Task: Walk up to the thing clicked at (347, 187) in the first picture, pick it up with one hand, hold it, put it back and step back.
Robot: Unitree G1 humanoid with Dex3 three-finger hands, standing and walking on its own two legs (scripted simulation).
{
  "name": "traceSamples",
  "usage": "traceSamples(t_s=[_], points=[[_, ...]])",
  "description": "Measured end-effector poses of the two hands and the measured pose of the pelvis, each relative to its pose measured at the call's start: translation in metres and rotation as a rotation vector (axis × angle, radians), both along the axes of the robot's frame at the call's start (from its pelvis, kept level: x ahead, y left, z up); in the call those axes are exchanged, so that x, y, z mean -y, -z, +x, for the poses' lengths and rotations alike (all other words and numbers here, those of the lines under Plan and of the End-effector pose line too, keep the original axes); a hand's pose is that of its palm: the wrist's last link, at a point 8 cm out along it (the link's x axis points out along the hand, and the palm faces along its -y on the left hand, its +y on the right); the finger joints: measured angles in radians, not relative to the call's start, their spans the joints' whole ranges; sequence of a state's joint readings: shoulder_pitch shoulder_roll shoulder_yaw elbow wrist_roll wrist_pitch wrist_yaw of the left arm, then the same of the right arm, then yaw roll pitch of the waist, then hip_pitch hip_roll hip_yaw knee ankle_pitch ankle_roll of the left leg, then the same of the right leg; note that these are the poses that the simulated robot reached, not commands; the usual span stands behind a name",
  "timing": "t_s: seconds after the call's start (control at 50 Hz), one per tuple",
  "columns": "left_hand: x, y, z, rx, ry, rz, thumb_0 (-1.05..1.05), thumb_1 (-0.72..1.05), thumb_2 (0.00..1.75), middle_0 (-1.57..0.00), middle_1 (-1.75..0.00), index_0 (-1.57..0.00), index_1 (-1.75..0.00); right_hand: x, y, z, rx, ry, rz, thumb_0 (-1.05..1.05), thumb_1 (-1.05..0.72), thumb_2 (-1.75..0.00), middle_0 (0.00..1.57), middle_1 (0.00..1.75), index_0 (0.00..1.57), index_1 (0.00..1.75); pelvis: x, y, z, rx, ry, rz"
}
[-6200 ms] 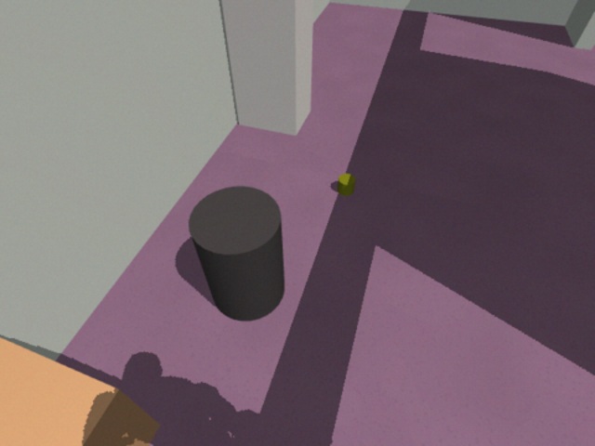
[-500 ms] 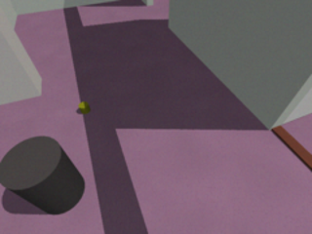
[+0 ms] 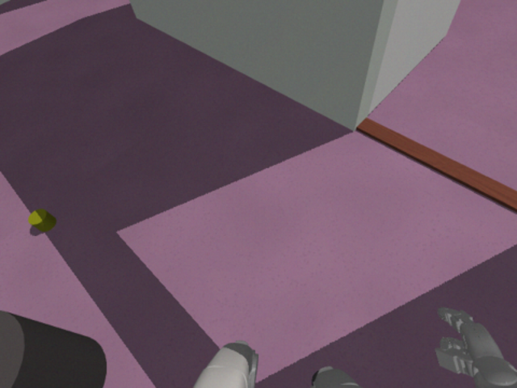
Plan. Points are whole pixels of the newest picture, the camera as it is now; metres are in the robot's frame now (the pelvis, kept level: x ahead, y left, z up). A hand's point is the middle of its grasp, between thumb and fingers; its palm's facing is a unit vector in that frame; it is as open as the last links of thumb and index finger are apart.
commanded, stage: walk up
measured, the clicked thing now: (42, 220) +0.75 +1.14 -0.73
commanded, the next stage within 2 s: none
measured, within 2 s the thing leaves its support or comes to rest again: neither
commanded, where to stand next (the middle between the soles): +0.03 +0.01 m, yaw -59 degrees
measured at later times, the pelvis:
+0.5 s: pelvis -0.04 +0.11 +0.01, yaw -30 degrees
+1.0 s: pelvis -0.03 +0.08 -0.02, yaw -47 degrees
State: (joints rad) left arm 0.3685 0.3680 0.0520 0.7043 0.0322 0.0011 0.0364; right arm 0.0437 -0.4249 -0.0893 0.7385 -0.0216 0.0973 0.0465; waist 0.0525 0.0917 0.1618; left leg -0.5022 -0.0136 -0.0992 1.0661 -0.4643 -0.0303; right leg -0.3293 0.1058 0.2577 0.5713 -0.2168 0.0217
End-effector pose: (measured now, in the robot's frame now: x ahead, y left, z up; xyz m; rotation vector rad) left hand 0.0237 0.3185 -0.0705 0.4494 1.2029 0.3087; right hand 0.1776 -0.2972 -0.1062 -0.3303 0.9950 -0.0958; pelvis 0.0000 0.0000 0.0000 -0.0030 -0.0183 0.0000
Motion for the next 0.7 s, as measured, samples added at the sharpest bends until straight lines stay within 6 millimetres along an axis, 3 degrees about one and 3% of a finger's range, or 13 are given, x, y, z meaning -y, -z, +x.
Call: traceSamples(t_s=[0.14, 0.22, 0.3, 0.42, 0.5, 0.62, 0.7], points=[[-0.039, 0.010, 0.091, 0.102, 0.243, -0.013, 0.01, 0.90, 0.90, -0.20, -0.30, -0.20, -0.30, 0.000, -0.010, -0.071, -0.003, 0.191, -0.093, 0.01, -0.91, -0.89, 0.20, 0.30, 0.20, 0.30, -0.046, 0.010, -0.007, -0.004, 0.148, -0.007], [-0.053, 0.021, 0.145, 0.157, 0.361, -0.026, 0.01, 0.90, 0.90, -0.20, -0.30, -0.20, -0.30, -0.018, -0.020, -0.130, -0.016, 0.300, -0.139, 0.01, -0.91, -0.89, 0.20, 0.30, 0.20, 0.30, -0.072, 0.014, -0.017, 0.022, 0.236, 0.000], [-0.051, 0.019, 0.175, 0.128, 0.477, -0.069, 0.00, 0.91, 0.90, -0.20, -0.30, -0.20, -0.30, -0.040, -0.038, -0.191, -0.049, 0.427, -0.141, 0.01, -0.91, -0.89, 0.20, 0.30, 0.20, 0.30, -0.089, 0.000, -0.026, 0.027, 0.325, -0.030], [-0.039, 0.018, 0.191, 0.076, 0.605, -0.135, 0.00, 0.91, 0.90, -0.20, -0.30, -0.20, -0.30, -0.069, -0.051, -0.279, -0.089, 0.563, -0.160, 0.01, -0.90, -0.89, 0.21, 0.30, 0.20, 0.30, -0.104, -0.007, -0.030, 0.011, 0.447, -0.037], [-0.019, 0.021, 0.195, 0.039, 0.689, -0.147, 0.01, 0.91, 0.90, -0.20, -0.30, -0.20, -0.30, -0.086, -0.050, -0.340, -0.138, 0.653, -0.158, 0.01, -0.90, -0.89, 0.21, 0.30, 0.20, 0.30, -0.107, -0.007, -0.037, 0.006, 0.523, -0.037], [0.026, 0.019, 0.196, 0.039, 0.809, -0.154, 0.01, 0.91, 0.90, -0.20, -0.30, -0.20, -0.30, -0.105, -0.033, -0.424, -0.217, 0.784, -0.114, 0.01, -0.90, -0.89, 0.21, 0.30, 0.20, 0.30, -0.100, -0.001, -0.054, -0.004, 0.616, -0.025], [0.047, 0.016, 0.187, 0.080, 0.840, -0.142, 0.00, 0.91, 0.90, -0.20, -0.30, -0.20, -0.30, -0.112, -0.011, -0.459, -0.255, 0.862, -0.067, 0.01, -0.90, -0.89, 0.20, 0.30, 0.20, 0.30, -0.089, 0.006, -0.064, 0.014, 0.664, -0.033]])
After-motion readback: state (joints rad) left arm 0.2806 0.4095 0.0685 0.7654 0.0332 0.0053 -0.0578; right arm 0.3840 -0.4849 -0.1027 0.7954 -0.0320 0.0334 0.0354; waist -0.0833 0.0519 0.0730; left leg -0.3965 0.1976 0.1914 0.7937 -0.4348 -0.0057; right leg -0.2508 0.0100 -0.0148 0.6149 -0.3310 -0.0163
